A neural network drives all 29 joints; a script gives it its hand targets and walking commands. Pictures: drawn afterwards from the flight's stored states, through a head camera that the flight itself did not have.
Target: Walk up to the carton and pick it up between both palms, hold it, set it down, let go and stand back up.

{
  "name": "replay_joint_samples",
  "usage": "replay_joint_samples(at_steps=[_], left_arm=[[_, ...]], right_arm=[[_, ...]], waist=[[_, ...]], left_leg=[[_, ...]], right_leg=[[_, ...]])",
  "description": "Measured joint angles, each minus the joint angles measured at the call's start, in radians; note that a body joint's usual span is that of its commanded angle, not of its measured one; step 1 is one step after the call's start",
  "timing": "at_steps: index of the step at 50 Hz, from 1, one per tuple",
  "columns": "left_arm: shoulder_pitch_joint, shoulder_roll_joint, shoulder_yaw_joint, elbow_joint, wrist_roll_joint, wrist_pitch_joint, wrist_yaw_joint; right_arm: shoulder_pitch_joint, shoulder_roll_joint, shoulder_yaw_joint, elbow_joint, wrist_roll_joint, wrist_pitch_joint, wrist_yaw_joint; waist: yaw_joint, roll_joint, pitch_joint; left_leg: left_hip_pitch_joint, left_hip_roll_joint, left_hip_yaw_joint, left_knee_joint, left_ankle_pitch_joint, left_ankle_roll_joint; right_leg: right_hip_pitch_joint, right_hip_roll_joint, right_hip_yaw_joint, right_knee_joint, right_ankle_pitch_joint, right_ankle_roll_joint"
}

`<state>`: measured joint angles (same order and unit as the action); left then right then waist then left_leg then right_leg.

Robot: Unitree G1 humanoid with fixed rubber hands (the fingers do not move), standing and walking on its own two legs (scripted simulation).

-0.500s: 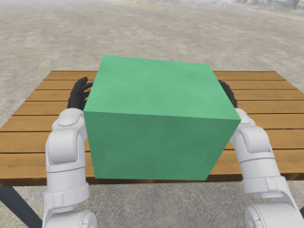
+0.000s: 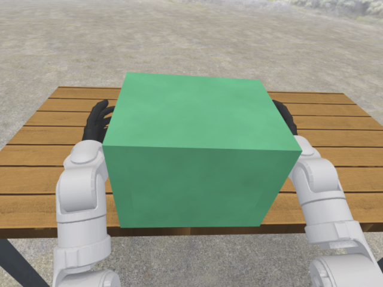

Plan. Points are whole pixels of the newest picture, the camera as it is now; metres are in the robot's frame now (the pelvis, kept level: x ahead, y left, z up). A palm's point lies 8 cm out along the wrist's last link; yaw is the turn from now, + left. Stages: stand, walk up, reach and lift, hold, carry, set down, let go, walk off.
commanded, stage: hold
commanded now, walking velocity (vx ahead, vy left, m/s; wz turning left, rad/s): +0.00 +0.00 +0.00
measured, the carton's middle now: (193, 149) +0.34 +0.01 +0.17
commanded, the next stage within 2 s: none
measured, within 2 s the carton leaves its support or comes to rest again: neither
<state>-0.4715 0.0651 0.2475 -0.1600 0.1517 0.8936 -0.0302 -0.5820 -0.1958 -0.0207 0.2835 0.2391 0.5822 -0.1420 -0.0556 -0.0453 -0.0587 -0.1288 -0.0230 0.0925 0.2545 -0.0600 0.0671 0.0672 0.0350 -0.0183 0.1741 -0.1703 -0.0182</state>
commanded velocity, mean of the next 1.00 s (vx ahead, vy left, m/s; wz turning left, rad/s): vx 0.00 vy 0.00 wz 0.00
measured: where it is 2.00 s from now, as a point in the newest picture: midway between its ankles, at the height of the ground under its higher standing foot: outside the picture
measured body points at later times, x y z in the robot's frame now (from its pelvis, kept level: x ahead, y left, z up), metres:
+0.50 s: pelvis -0.01 -0.01 +0.00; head -0.07 +0.02 +0.44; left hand +0.34 +0.18 +0.22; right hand +0.36 -0.19 +0.22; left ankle +0.06 +0.07 -0.75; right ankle -0.04 -0.11 -0.75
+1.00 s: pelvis -0.01 +0.00 +0.00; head -0.06 +0.02 +0.45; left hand +0.34 +0.18 +0.21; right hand +0.35 -0.18 +0.20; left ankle +0.06 +0.07 -0.75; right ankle -0.04 -0.11 -0.75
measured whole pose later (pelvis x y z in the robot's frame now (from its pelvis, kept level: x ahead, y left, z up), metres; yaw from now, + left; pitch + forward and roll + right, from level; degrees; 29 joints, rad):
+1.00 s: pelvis -0.01 +0.00 +0.00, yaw +0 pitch -5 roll -1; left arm -0.48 0.06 0.24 -0.17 0.14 0.88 -0.02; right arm -0.56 -0.19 -0.04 0.23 0.22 0.58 -0.14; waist -0.06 -0.02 -0.04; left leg -0.13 -0.02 0.09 0.26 -0.06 0.07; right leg 0.07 0.04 -0.02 0.18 -0.17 -0.02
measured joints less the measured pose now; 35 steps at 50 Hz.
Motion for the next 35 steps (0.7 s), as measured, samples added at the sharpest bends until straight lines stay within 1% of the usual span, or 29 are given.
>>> replay_joint_samples(at_steps=[5,10,15,20,27,29,35], left_arm=[[0.030,-0.007,-0.005,-0.059,-0.006,0.012,0.003],[0.012,-0.003,-0.012,-0.044,-0.014,0.013,0.007],[-0.047,0.002,-0.007,0.032,-0.015,0.010,0.013],[-0.098,0.003,0.013,0.093,-0.015,0.003,0.012],[-0.143,0.004,0.038,0.177,0.011,-0.016,-0.007],[-0.138,0.009,0.037,0.172,0.010,-0.018,-0.009],[-0.068,0.013,0.022,0.097,0.004,-0.027,-0.016]], right_arm=[[0.044,0.008,-0.003,-0.061,-0.006,0.001,0.000],[0.046,0.010,-0.020,-0.077,-0.015,0.012,0.002],[-0.002,0.004,-0.035,-0.019,-0.027,0.021,0.013],[-0.049,-0.004,-0.038,0.033,-0.031,0.021,0.014],[-0.119,-0.001,-0.050,0.139,-0.028,0.010,0.019],[-0.120,0.000,-0.044,0.145,-0.027,0.001,0.019],[-0.055,0.012,-0.019,0.078,-0.023,-0.019,0.003]], waist=[[-0.001,0.013,0.020],[-0.005,0.026,0.019],[-0.004,0.034,0.000],[-0.002,0.025,-0.005],[0.003,0.011,-0.005],[0.002,0.008,0.001],[0.000,-0.003,0.008]], left_leg=[[0.007,-0.001,-0.006,0.008,-0.003,0.001],[0.002,0.000,-0.011,0.013,0.001,0.001],[-0.010,0.005,-0.007,0.009,0.010,0.001],[-0.006,0.009,-0.003,0.001,0.018,-0.001],[-0.007,0.011,-0.003,0.002,0.018,-0.003],[-0.008,0.010,-0.005,0.001,0.019,-0.003],[-0.004,0.006,-0.008,-0.005,0.017,-0.005]], right_leg=[[0.014,0.000,-0.006,-0.005,0.002,0.002],[0.010,0.002,-0.011,0.000,0.004,0.002],[-0.010,0.006,-0.007,0.011,0.007,-0.001],[-0.015,0.009,-0.003,0.020,0.008,-0.003],[-0.022,0.011,-0.003,0.033,0.001,-0.006],[-0.021,0.011,-0.005,0.030,0.002,-0.007],[-0.011,0.007,-0.007,0.012,0.005,-0.005]])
